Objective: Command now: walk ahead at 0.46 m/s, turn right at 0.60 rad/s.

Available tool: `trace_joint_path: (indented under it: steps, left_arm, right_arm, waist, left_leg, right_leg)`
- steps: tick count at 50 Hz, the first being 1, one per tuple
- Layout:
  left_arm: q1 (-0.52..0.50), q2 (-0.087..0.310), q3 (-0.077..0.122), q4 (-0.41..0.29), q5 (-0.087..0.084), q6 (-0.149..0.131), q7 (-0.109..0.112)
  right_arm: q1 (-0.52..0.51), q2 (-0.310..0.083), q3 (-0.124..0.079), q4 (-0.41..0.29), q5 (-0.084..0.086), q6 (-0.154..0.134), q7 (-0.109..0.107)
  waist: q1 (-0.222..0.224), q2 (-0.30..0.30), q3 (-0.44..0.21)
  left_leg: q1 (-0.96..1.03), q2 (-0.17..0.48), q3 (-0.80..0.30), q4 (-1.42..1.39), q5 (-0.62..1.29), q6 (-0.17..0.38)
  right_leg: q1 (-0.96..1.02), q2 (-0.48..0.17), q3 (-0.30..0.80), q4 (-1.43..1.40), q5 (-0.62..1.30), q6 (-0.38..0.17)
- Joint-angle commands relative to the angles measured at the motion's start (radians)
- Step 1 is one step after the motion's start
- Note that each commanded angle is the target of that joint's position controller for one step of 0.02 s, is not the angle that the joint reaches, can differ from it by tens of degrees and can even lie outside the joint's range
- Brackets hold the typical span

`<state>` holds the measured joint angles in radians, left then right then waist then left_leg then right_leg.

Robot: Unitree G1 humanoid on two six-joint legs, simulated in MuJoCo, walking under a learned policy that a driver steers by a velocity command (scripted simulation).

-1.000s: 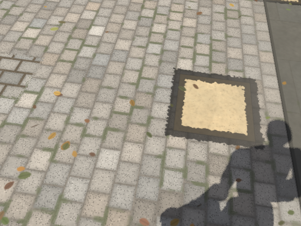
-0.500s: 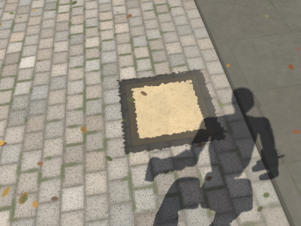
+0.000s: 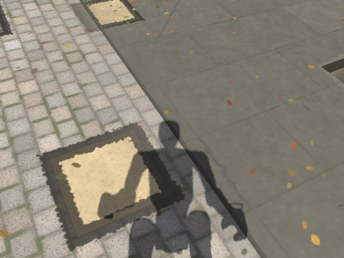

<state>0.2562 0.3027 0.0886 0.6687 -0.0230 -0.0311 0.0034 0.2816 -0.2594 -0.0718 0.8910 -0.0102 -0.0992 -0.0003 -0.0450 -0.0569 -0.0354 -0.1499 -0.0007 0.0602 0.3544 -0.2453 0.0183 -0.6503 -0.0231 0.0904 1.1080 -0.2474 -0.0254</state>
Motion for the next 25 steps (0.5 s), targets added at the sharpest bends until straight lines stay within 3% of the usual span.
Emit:
trace_joint_path:
  steps: [1, 6, 10, 11, 13, 14, 15, 16, 17, 18, 19, 20, 21, 23, 25]
  left_arm:
    - [-0.071, 0.040, 0.009, -0.101, -0.004, -0.015, -0.006]
    - [-0.197, 0.004, -0.011, -0.156, -0.001, -0.015, -0.032]
    - [-0.285, -0.008, -0.021, -0.196, -0.007, -0.015, -0.065]
    - [-0.284, 0.001, -0.018, -0.202, -0.007, -0.015, -0.070]
    - [-0.223, 0.046, 0.004, -0.199, 0.001, -0.010, -0.072]
    - [-0.107, 0.088, 0.027, -0.173, 0.000, -0.006, -0.070]
    - [0.069, 0.141, 0.059, -0.125, -0.003, 0.001, -0.055]
    - [0.177, 0.205, 0.072, -0.096, 0.003, 0.011, -0.028]
    - [0.103, 0.263, 0.061, -0.136, 0.015, -0.003, -0.024]
    - [0.129, 0.163, 0.034, -0.127, 0.032, -0.009, -0.031]
    - [0.086, 0.129, 0.019, -0.108, 0.036, -0.017, -0.035]
    - [0.031, 0.101, 0.009, -0.093, 0.024, -0.027, -0.039]
    - [-0.023, 0.075, 0.002, -0.089, 0.022, -0.034, -0.038]
    - [-0.080, 0.072, 0.000, -0.074, 0.035, -0.048, -0.036]
    - [-0.112, 0.071, -0.001, -0.047, 0.045, -0.063, -0.031]
  right_arm:
    - [-0.023, -0.134, -0.023, -0.054, -0.006, -0.016, -0.005]
    - [0.020, -0.165, -0.021, -0.049, 0.004, -0.002, -0.011]
    - [0.074, -0.201, -0.028, -0.032, 0.023, 0.018, -0.011]
    - [0.071, -0.212, -0.030, -0.033, 0.027, 0.024, -0.011]
    - [0.071, -0.252, -0.042, -0.038, 0.034, 0.034, -0.018]
    - [0.068, -0.265, -0.047, -0.041, 0.036, 0.042, -0.023]
    - [0.057, -0.254, -0.042, -0.051, 0.040, 0.042, -0.027]
    - [0.096, -0.163, -0.010, -0.075, 0.003, 0.029, -0.020]
    - [0.171, -0.088, 0.026, -0.116, 0.001, -0.003, -0.002]
    - [0.081, -0.202, -0.004, -0.098, 0.041, -0.024, 0.011]
    - [0.010, -0.196, -0.002, -0.126, 0.063, -0.022, 0.012]
    - [-0.002, -0.171, 0.003, -0.117, 0.050, -0.013, 0.003]
    - [0.000, -0.170, -0.002, -0.105, 0.036, 0.001, -0.003]
    - [0.067, -0.145, -0.002, -0.074, 0.036, 0.040, -0.007]
    - [0.094, -0.118, -0.001, -0.063, 0.031, 0.062, -0.015]
  waist:
    - [-0.006, 0.155, 0.072]
    - [-0.046, 0.152, 0.109]
    - [-0.063, 0.136, 0.155]
    - [-0.048, 0.142, 0.148]
    - [0.012, 0.189, 0.074]
    - [0.084, 0.195, 0.003]
    - [0.182, 0.162, -0.087]
    - [0.187, -0.025, -0.190]
    - [0.084, -0.222, -0.359]
    - [0.165, -0.053, -0.399]
    - [0.144, -0.034, -0.256]
    - [0.097, 0.056, -0.147]
    - [0.063, 0.049, -0.103]
    - [0.008, 0.021, -0.068]
    - [-0.017, 0.009, -0.048]
  left_leg:
    - [0.103, 0.239, -0.151, -0.198, 0.158, 0.122]
    - [0.114, 0.235, -0.001, -0.200, 0.280, 0.114]
    - [0.197, 0.279, 0.054, -0.173, 0.368, 0.109]
    - [0.216, 0.284, 0.076, -0.140, 0.492, 0.101]
    - [0.249, 0.288, 0.118, 0.015, 0.907, 0.086]
    - [0.236, 0.282, 0.134, 0.174, 1.044, 0.076]
    - [0.117, 0.252, 0.155, 0.395, 0.995, 0.046]
    - [-0.200, 0.192, 0.132, 0.718, 0.358, 0.009]
    - [-0.522, -0.003, -0.003, 1.064, -0.369, -0.034]
    - [-0.543, 0.048, -0.153, 1.112, -0.310, -0.028]
    - [-0.560, 0.086, -0.130, 1.085, -0.266, -0.023]
    - [-0.533, 0.127, -0.123, 0.988, -0.217, -0.028]
    - [-0.491, 0.151, -0.125, 0.914, -0.188, -0.032]
    - [-0.366, 0.148, -0.118, 0.863, -0.124, -0.047]
    - [-0.336, 0.125, -0.120, 0.798, -0.058, -0.070]
  right_leg:
    - [-0.214, -0.056, 0.023, 0.006, 0.136, 0.024]
    - [-0.138, -0.061, -0.063, -0.271, 0.282, 0.026]
    - [-0.098, -0.045, -0.134, -0.418, 0.214, -0.012]
    - [-0.055, -0.028, -0.156, -0.447, 0.174, -0.032]
    - [0.103, 0.047, -0.214, -0.463, 0.069, -0.078]
    - [0.257, 0.088, -0.226, -0.491, 0.053, -0.110]
    - [0.527, 0.110, -0.204, -0.567, 0.135, -0.154]
    - [0.878, -0.090, 0.080, -0.552, 0.263, -0.213]
    - [1.102, -0.380, 0.670, -0.694, 0.296, -0.420]
    - [1.040, -0.378, 0.584, -0.733, 0.446, -0.380]
    - [0.907, -0.345, 0.379, -0.704, 0.639, -0.338]
    - [0.741, -0.282, 0.239, -0.712, 0.698, -0.287]
    - [0.634, -0.246, 0.165, -0.739, 0.679, -0.259]
    - [0.467, -0.217, 0.067, -0.818, 0.695, -0.246]
    - [0.402, -0.203, -0.022, -0.855, 0.755, -0.245]
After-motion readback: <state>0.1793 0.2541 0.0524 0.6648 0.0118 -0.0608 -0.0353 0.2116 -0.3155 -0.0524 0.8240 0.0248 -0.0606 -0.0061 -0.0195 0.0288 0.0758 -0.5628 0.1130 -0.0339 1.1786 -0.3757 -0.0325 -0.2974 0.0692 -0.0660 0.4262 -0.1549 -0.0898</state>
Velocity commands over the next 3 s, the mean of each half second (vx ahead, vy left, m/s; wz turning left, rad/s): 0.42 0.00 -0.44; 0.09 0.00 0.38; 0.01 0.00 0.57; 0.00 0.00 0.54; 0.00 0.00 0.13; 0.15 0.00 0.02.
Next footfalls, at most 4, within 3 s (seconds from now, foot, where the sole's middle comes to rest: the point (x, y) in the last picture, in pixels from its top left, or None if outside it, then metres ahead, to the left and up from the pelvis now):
0.30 right None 0.30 -0.17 -0.78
0.82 left None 0.46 0.02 -0.78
1.28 right None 0.46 -0.21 -0.78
1.70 left None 0.36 0.04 -0.78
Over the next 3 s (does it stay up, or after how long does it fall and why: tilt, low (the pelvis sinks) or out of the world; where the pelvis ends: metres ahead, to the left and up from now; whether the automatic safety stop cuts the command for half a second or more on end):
stays up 0.43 -0.03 -0.01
